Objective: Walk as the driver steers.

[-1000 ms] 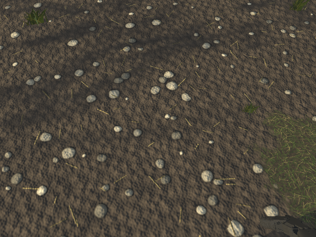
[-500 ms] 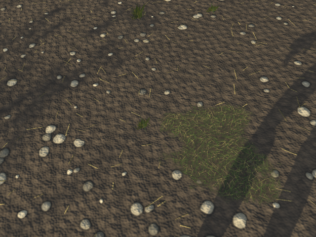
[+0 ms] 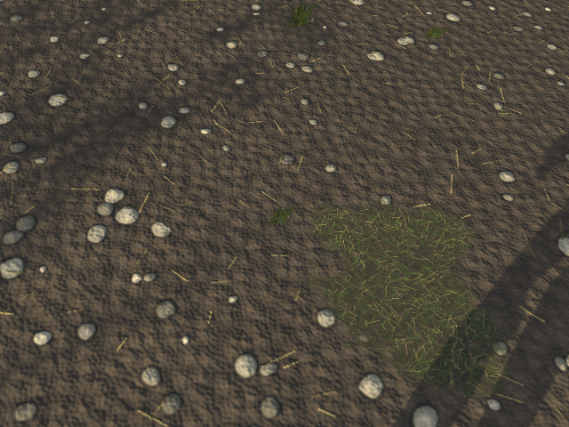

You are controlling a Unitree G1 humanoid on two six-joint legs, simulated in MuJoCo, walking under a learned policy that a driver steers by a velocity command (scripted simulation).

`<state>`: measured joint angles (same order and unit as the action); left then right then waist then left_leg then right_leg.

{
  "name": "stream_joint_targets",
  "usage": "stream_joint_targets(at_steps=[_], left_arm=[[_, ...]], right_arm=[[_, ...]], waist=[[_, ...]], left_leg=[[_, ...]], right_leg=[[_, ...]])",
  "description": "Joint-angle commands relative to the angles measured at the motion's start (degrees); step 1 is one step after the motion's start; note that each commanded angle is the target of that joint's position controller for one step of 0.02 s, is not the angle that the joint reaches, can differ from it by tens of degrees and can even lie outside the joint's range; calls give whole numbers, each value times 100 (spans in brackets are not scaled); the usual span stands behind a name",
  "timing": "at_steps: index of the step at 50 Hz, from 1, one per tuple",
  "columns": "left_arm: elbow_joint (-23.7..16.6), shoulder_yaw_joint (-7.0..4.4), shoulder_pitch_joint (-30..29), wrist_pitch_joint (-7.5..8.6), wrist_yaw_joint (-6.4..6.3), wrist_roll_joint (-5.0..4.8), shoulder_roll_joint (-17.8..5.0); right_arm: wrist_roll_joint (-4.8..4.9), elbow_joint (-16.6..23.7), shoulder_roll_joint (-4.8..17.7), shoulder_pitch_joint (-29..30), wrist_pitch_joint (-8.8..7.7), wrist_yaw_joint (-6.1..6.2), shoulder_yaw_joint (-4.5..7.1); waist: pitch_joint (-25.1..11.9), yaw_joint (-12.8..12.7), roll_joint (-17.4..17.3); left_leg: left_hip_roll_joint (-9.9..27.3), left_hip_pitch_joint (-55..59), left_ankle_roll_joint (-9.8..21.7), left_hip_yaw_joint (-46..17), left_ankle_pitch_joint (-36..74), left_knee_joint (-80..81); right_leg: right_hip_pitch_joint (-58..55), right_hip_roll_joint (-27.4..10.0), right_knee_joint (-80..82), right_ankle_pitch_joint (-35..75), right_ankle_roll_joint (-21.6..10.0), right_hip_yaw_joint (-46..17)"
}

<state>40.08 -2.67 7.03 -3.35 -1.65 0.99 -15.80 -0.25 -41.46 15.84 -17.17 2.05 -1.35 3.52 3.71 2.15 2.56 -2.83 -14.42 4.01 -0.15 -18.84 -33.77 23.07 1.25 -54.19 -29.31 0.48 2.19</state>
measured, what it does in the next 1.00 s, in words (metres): steps on the spot: right foot, then left foot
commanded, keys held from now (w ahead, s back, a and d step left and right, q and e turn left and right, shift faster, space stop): q+shift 0.14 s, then shift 0.50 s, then e+shift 0.16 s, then w+e+shift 0.20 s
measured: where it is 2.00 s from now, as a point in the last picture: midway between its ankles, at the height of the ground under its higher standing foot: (366, 349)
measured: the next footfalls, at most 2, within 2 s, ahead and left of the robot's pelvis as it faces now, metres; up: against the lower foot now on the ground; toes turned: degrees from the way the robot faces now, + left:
right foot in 0.36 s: +0.09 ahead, -0.11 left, +0.00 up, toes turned +18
left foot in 0.66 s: -0.02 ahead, +0.08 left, +0.00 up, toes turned +13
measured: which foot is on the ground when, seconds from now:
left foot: down 0.00-0.36, up 0.38-0.64, down 0.66-1.00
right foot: up 0.00-0.34, down 0.36-0.76, up 0.78-1.00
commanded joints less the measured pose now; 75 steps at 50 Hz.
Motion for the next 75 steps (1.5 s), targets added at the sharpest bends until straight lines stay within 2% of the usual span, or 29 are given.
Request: stream_joint_targets(at_steps=[1, 3, 11, 16, 17, 18, 19, 20, 22, 25, 31, 33, 34, 35, 38, 40, 41, 44, 51, 53, 54, 55, 56, 57, 59, 64, 71, 73, 75], left_arm=[[-537, -138, -247, 156, 21, 4, -558], [-449, -134, -122, 159, 76, 76, -564], [-509, -51, -117, 145, 74, -5, -562], [-398, -52, 483, 245, -3, -28, -591], [-367, -52, 603, 296, -45, 19, -619], [-452, -75, 502, 341, -91, 116, -934], [-516, -190, 252, 311, -28, 107, -1517], [-438, -158, 439, 305, 33, 57, -1234], [-419, -14, 80, 323, 66, 22, -737], [-284, 4, 146, 335, 24, 26, -669], [83, -47, 547, 222, 89, 1, -757], [174, 24, 735, 262, 113, -22, -530], [130, 63, 817, 322, 166, -82, -392], [98, 27, 514, 309, 176, -132, -480], [84, -115, 282, 251, 233, -94, -788], [77, -139, 486, 207, 280, -37, -665], [60, -174, 496, 159, 305, -15, -675], [-262, -214, -221, 51, 542, 1, -695], [-347, -204, -64, 100, 761, -73, -666], [-115, -234, 704, 164, 702, -33, -679], [282, -359, 1848, 221, 610, 20, -897], [507, -550, 2942, 280, 471, 25, -1611], [231, -450, 2451, 351, 462, -21, -1717], [107, -431, 2012, 373, 412, -14, -1620], [124, -364, 1816, 453, 308, 24, -1354], [344, -193, 1901, 772, 281, -89, -973], [867, 7, 2243, 976, 193, -24, -650], [914, -21, 2079, 993, 71, 36, -833], [793, -116, 1592, 904, -86, 128, -1054]], right_arm=[[66, 439, 1036, 252, 31, 130, 319], [71, 514, 932, 350, 64, 126, 306], [-57, 545, 1139, 153, 124, 79, 397], [-21, 625, 1090, 704, 128, 81, 320], [21, 627, 974, 730, 107, 110, 270], [2, 639, 617, 464, 80, 120, 165], [-13, 709, 654, 266, 91, 160, 178], [-131, 557, 980, 272, 112, 188, 255], [-58, 382, 871, 360, 108, 119, 240], [-42, 259, 634, 381, 121, 22, 127], [29, -25, 346, 451, 128, 137, -67], [-86, -161, 440, 407, 9, 223, -106], [-170, -128, 811, 525, -67, 285, -59], [-115, -182, 900, 794, -84, 278, -16], [-106, -231, 1048, 599, -61, 348, 108], [-85, -205, 940, 561, -24, 410, 112], [-127, -156, 898, 430, -42, 398, 111], [-209, -107, 1026, 382, -209, 342, 164], [-260, -89, 1255, 672, -490, 192, 276], [-219, -72, 1271, 790, -467, 171, 273], [-232, -55, 1137, 778, -466, 151, 215], [-214, 297, 632, 1199, -485, 84, 34], [-270, 792, 279, 1872, -566, 27, -86], [-349, 849, 551, 1973, -656, -32, -74], [-347, 402, 806, 1197, -735, -115, -42], [-288, 252, 627, 1360, -416, -211, -131], [-103, 484, 65, 2240, -555, -279, -406], [-81, 230, 288, 1573, -570, -220, -350], [-95, -421, 766, -272, -584, -144, -172]], waist=[[-212, -238, -755], [-545, -210, -746], [-679, 81, -1038], [-632, -275, -1118], [-601, -350, -910], [-633, -165, 147], [-459, -17, 1156], [-511, -137, 715], [-309, -9, 320], [-450, -116, 654], [-586, -238, 782], [-695, -261, 381], [-736, -398, -281], [-405, -435, -842], [-133, -185, -1170], [-106, -170, -1402], [-288, -37, -1478], [536, 87, -1058], [115, -131, -996], [-54, -556, -666], [-537, -1065, 13], [-743, -1570, 1691], [-400, -1253, 1946], [-73, -1098, 979], [-110, -590, -68], [288, -462, -48], [484, -601, 8], [-58, -261, 240], [-912, 562, 344]], left_leg=[[1416, 874, 1059, -2164, 2881, 1454], [1113, 1012, 921, -1928, 3253, 1318], [967, 676, 796, -2423, 2324, 1120], [807, 78, 398, -2666, 2505, 777], [628, -188, 149, -2578, 1844, 596], [115, -488, -154, -1989, 548, -241], [-862, -1140, -320, -975, -1286, -909], [-501, -905, -370, -1034, -1487, -1824], [-377, -685, -441, -1033, -852, -2247], [-352, -633, -583, -705, -699, -1776], [-151, 401, -436, -77, -20, 1037], [371, 1504, -262, -691, 1157, 1906], [1034, 1660, -97, -1327, 1383, 1752], [1191, 751, 94, -1193, 1568, 1509], [1221, 746, 221, -1027, 1209, 1467], [1714, 659, 569, -1112, 1923, 1418], [2070, 792, 842, -1397, 659, 1722], [2466, 1063, 949, -1997, -2538, 2799], [1910, 837, 231, 253, -1338, 2537], [1767, 187, 155, 879, -407, 1388], [1441, -392, 68, 1323, 1034, -517], [791, -2083, -272, 1531, 583, -3114], [-29, -3909, -399, 153, -1168, -4032], [463, -4397, -353, -304, -716, -4377], [936, -3521, -306, -228, 270, -3593], [977, -3207, -473, 220, 1313, -2616], [282, -2047, 33, 1109, 2499, -263], [-205, -1271, 222, 1120, 2629, -76], [-626, 339, 238, 984, 2665, 119]], right_leg=[[1333, -128, -818, 448, 97, -630], [1111, -31, -632, 745, 221, -522], [398, 90, 830, 809, 204, -459], [-974, 152, 2492, 1253, -71, -363], [-1411, -58, 3243, 1685, -163, -586], [-1612, -1181, 4012, 1377, -384, -1911], [-1406, -2175, 4206, 2170, -1084, -3280], [-1103, -2298, 4092, 2359, -1457, -3327], [-833, -1576, 3947, 2418, -1229, -2224], [-1307, -1074, 3711, 3164, -1024, -1443], [-1629, -1023, 3258, 3450, -974, -1393], [-904, -946, 3219, 3209, -542, -1476], [-565, -622, 3065, 2745, -332, -1230], [-899, -185, 3100, 1899, -303, -855], [-342, 108, 2088, 1923, -349, -649], [-46, 127, 1251, 1011, -381, -449], [229, 99, 600, 21, -456, -277], [1662, -475, -90, 209, -442, -365], [-6, -322, 1302, 649, -571, 529], [-1204, 90, 1749, 823, -736, 988], [-2463, 369, 1941, 440, -918, 736], [-3416, -796, 3152, -1556, -1500, -1869], [-3279, -1596, 4734, -2604, -1913, -5033], [-3205, -1919, 4693, -1918, -1919, -4820], [-2518, -1552, 4336, -763, -1587, -3351], [-2019, -783, 4931, 1275, -1276, -1896], [-2279, -684, 5055, 6690, -559, -66], [-2840, -830, 4372, 8518, -282, 174], [-2872, -773, 2181, 9108, 41, 348]])
Keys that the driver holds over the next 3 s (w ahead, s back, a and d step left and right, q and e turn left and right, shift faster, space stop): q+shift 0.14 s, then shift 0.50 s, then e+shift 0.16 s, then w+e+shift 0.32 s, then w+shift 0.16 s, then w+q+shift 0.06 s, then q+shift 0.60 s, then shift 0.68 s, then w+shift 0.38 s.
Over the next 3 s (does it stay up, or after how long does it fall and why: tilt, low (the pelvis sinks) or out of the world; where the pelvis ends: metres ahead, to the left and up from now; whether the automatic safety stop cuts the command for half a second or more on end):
stays up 0.75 -0.25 0.00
